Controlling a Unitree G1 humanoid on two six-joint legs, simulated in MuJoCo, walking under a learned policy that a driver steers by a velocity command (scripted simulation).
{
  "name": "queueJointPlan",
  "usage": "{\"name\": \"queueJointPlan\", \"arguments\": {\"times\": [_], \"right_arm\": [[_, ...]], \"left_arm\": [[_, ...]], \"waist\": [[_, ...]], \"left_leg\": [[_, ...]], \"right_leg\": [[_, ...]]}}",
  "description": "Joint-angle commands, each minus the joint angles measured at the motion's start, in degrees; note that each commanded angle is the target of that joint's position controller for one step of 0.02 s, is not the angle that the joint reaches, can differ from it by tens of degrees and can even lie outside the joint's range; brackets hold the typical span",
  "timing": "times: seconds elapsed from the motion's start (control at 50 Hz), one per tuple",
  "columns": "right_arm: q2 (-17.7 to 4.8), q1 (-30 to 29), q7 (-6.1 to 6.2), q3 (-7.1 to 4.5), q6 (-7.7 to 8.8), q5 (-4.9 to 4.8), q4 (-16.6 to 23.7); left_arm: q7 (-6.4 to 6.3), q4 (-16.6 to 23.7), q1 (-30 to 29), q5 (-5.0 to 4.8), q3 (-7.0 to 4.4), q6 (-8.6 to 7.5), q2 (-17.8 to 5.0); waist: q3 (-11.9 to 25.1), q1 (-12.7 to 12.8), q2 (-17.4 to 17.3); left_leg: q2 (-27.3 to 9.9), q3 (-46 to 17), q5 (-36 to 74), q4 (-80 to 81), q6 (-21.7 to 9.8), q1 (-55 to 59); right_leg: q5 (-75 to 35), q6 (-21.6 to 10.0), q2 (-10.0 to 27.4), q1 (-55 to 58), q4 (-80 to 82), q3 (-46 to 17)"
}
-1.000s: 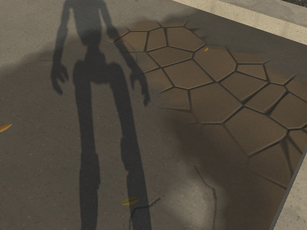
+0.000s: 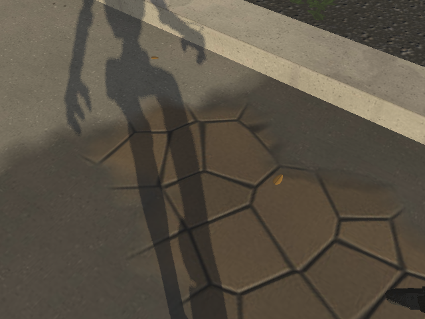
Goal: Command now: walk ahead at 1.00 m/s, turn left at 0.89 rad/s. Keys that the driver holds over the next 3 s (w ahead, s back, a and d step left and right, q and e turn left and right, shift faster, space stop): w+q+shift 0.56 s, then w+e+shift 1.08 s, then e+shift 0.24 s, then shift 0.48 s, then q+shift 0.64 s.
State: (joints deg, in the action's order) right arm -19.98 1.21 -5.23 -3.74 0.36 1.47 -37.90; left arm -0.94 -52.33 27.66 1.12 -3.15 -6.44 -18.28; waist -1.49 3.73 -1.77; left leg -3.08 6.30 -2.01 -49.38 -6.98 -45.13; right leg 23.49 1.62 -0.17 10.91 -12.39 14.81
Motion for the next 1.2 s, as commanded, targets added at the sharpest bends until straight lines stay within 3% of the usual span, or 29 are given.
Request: {"name": "queueJointPlan", "arguments": {"times": [0.02,0.06,0.08,0.1,0.12,0.14,0.18,0.22,0.3,0.42,0.46,0.48,0.5,0.52,0.54,0.58,0.64,0.72,0.78,0.84,0.88,0.9,0.92,0.94,0.96,1.0,1.04,1.1,1.2], "right_arm": [[-0.01,4.89,-0.31,1.28,0.22,0.19,1.8],[-5.13,23.49,0.85,-0.92,0.44,0.25,-3.48],[-7.84,32.46,2.19,-2.55,0.31,0.06,-6.99],[-11.84,27.26,3.65,-3.74,-0.56,-1.09,-6.77],[-18.67,23.37,3.8,-4.82,-1.19,0.6,-3.19],[-15.57,24.22,4.58,-4.76,-1.39,0.01,-2.2],[-10.61,20.72,5.36,-3.48,-0.11,-0.22,-4.13],[-8.23,17.67,5.51,-2.25,1.69,-0.45,-3.75],[-7.82,16.92,4.82,-2.1,3.65,-1.14,-3.62],[-9.45,19.95,4.32,-3.57,3.7,-1.71,-4.12],[-11.63,19.23,4.64,-4.04,3.51,-1.09,-3.97],[-12.9,16.79,4.37,-4.19,3.65,-0.87,-3.76],[-8.17,15.01,4.26,-2.81,4.4,-0.72,-2.46],[1.47,16.62,4.56,-0.3,4.65,-1.8,0.35],[-0.8,20.25,4.73,0.45,4.03,-2.29,1.9],[-4.95,13.37,3.75,-0.07,2.57,0.66,0.2],[-0.21,10.98,1.64,1.46,1.87,1.61,1.49],[-1.52,1.85,1.21,2.62,1.95,2.34,6.1],[-0.13,-5.07,-0.1,4.36,3.06,0.97,7.99],[-2.27,-4.75,1.13,3.71,3.31,0.61,7.25],[-4.7,5.53,3.01,2.23,3.76,1.34,3.9],[-6.42,15.23,4.15,1.18,4.01,1.99,1.03],[-11.01,25.18,5.47,-0.43,4.32,3.21,-0.05],[-14.15,25.19,6.03,-1.1,3.94,4.1,0.34],[-10.89,20.91,6.15,-0.94,3.45,2.42,0.66],[-3.66,15.22,5.69,0.46,4.2,1.45,-0.52],[-1.26,15.3,5.7,0.99,5.05,0.8,-2.17],[0.37,17.17,5.17,1.11,6.7,-0.61,-5.15],[-1.09,16.21,5.49,0.83,7.59,-0.27,-7.08]], "left_arm": [[-0.58,5.82,-7.95,-0.11,-0.99,-1.02,-8.04],[-1.17,7.54,-11.49,0.61,-1.93,1.16,-11.45],[-0.69,7.75,-11.69,1.11,-1.98,1.76,-11.12],[0.66,9.05,-11.58,1.79,-0.06,1.38,-3.5],[0.66,15.96,-6.71,0.24,0.62,0.46,-3.84],[0.53,16.73,-13.06,1.04,0.75,-0.85,-6.92],[0.44,16.42,-15.64,1.65,1.43,-1.1,-6.15],[0.52,15.71,-13.46,3.34,1.86,1.45,-5.41],[1.49,20.77,-23.99,2.45,3.1,3.3,-1.99],[1.98,22.75,-29.51,0.04,2.86,2.66,-3.18],[0.95,20.22,-20.94,-0.01,1.12,2.36,-7.06],[0.15,17.79,-10.23,0.04,-0.03,2.1,-9.14],[-1.18,15.69,2.23,1.25,-1.6,1.79,-12.98],[-1.6,15.17,4.5,3.48,-2.16,1.72,-16.64],[-1.03,16.1,-3.93,2.81,-2.77,2.06,-16.26],[-0.21,16.4,-11.12,1.68,-0.79,2.58,-6.21],[0.75,10.27,-6.47,1.36,0.28,1.07,-3.1],[1.78,7.27,-4.64,-0.48,-0.13,-0.13,-4.79],[2.17,7.12,-4.77,-0.8,-0.88,-0.15,-6.94],[2.42,5.74,-2.34,-1.03,-1.77,0.1,-10.5],[2.16,4.48,-0.73,-1.1,-1.9,0.53,-11.66],[2.1,4.69,-1.39,-1.34,-1.84,0.62,-11.43],[2.06,6.32,-1.48,-1.12,-0.69,0.45,-6.49],[1.89,8.67,3.16,-2.64,0.55,0.86,0.48],[1.71,9.1,-1.02,-2.02,-0.29,1.7,-4.22],[2.47,9.07,-7.12,-1.02,-0.37,2.67,-3.59],[3.38,8.4,-6.62,-0.08,-0.28,4.42,-1.53],[4.47,11.55,-13.91,0.52,0.06,6.34,0.39],[6.66,16.89,-25.2,0.01,1.4,6.05,0.33]], "waist": [[-1.34,-8.95,6.52],[8.69,-18.64,7.26],[12.79,-21.34,3.21],[7.68,-15.3,-11.17],[19.88,-9.56,-16.67],[18.17,-12.7,-3.72],[3.35,-6.75,6.06],[-0.58,-2.1,7.31],[-5.14,-2.48,4.34],[-1.09,-6.85,-0.28],[4.95,-2.62,0.15],[10.21,4.15,1.69],[16.76,9.29,5.41],[19.53,5.84,20.02],[20.32,0.07,25.77],[7.16,-0.13,7.7],[0.95,-2.59,7.5],[-3.17,-4.58,6.29],[-4.49,-3.4,5.3],[-3.12,-3.93,5.31],[4.83,-9.01,4.87],[10.14,-13.75,4.53],[17.95,-16.66,-2.74],[23.76,-11.63,-13.11],[18.11,-11.07,-9.03],[4.51,-7.88,-2.57],[1.2,-4.77,-3.62],[-2.66,-3.68,-2.65],[-5.89,-2.37,-0.4]], "left_leg": [[5.99,5.4,0.86,5.75,-3.08,20.47],[9.0,2.65,-3.62,6.57,-6.04,40.87],[9.01,-1.77,-6.5,9.81,-7.66,55.57],[1.41,-15.27,-8.19,12.16,-9.97,59.13],[-10.84,-47.19,-13.57,23.05,-21.91,74.58],[-11.82,-52.99,-22.07,32.27,-20.32,70.93],[-8.47,-45.07,-16.33,35.33,-15.8,50.73],[-4.18,-37.16,-7.29,35.62,-14.92,36.04],[2.54,-28.72,-4.25,40.07,-12.77,20.78],[2.34,-30.0,10.2,34.42,-5.84,30.9],[2.55,-30.48,23.51,22.2,-3.35,36.22],[4.63,-28.15,25.8,9.01,-1.86,33.39],[7.58,-24.53,15.01,-9.23,-0.86,24.67],[13.22,-18.77,-29.85,-25.39,-0.16,8.05],[9.93,-15.42,-24.68,-32.07,-0.58,0.46],[3.54,-12.49,-14.59,-28.63,0.09,1.49],[2.48,-15.47,-14.28,-21.2,1.47,5.38],[0.78,-10.73,-9.0,-7.71,3.99,0.06],[1.41,-4.89,0.13,9.02,5.23,17.31],[3.16,-4.4,-0.49,14.09,4.33,24.87],[6.33,-3.83,-6.27,17.32,3.04,38.13],[3.89,-5.7,-7.61,17.23,2.53,51.8],[-10.38,-20.32,-27.03,19.64,1.63,64.08],[-23.9,-46.76,-46.05,29.85,-1.16,69.72],[-22.27,-51.19,-48.84,35.43,-2.35,62.89],[-16.67,-31.7,-27.7,35.38,-1.63,49.72],[-13.73,-21.25,-16.98,37.83,-0.23,42.59],[-12.61,-10.97,-3.91,41.0,0.56,41.54],[-7.52,6.16,12.33,44.83,3.49,38.02]], "right_leg": [[-78.01,-3.39,12.94,-11.93,-6.11,0.56],[-83.85,-4.35,14.82,-14.62,-30.83,-1.22],[-63.71,-3.79,11.66,-23.92,-50.71,-1.42],[-1.21,-1.99,0.37,-41.31,-74.56,-2.3],[6.67,-0.24,-3.07,-59.48,-87.91,-14.26],[0.36,-0.84,0.23,-63.09,-83.86,-20.12],[-2.92,-0.83,4.98,-58.58,-70.75,-19.98],[-0.55,0.79,6.89,-50.32,-63.58,-20.24],[-10.04,3.02,7.42,-42.44,-42.26,-16.25],[-27.52,0.66,2.47,-30.29,-20.06,-16.55],[-17.83,-0.25,-0.65,-20.81,-18.81,-16.52],[-13.78,-0.85,-0.38,-9.14,-18.51,-15.52],[0.78,-2.47,8.36,4.61,-18.76,-23.43],[21.55,-4.44,23.93,13.77,-9.12,-48.56],[29.12,-8.29,27.59,9.51,-0.23,-69.2],[19.24,-8.35,20.63,-6.11,-1.64,-49.1],[2.23,-8.13,13.92,-16.63,0.02,-35.39],[-9.76,-12.06,12.58,-17.98,5.27,-30.0],[-20.8,-11.23,9.47,-28.36,10.4,-23.91],[-36.66,-11.07,11.47,-22.72,7.06,-23.39],[-55.14,-9.7,9.72,-18.78,-10.81,-20.79],[-49.7,-8.83,7.16,-25.97,-25.28,-20.08],[-26.61,-8.53,3.15,-36.41,-44.96,-18.27],[4.41,-8.24,-1.27,-50.26,-62.26,-18.87],[-1.44,-8.77,0.55,-55.62,-66.41,-19.6],[-8.21,-7.87,4.91,-55.8,-62.06,-18.79],[-8.5,-6.49,6.81,-52.51,-60.1,-18.75],[-11.68,-5.74,8.46,-57.2,-58.63,-17.63],[-26.58,-7.67,5.9,-50.28,-39.21,-10.21]]}}
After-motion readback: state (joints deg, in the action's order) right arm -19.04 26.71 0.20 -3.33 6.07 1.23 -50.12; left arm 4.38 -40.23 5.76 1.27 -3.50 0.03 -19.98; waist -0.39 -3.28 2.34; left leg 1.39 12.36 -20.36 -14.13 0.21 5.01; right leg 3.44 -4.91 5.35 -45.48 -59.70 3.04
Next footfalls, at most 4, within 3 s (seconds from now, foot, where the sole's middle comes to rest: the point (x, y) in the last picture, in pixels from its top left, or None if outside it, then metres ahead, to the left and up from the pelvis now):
0.08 left None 0.28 0.05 -0.75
0.50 right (241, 240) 0.72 -0.01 -0.75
0.92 left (133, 194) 0.87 0.38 -0.75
1.36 right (159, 105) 1.34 0.36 -0.75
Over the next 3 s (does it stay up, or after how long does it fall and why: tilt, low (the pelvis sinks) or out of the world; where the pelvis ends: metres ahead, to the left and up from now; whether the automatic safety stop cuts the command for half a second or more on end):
stays up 1.69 0.18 0.11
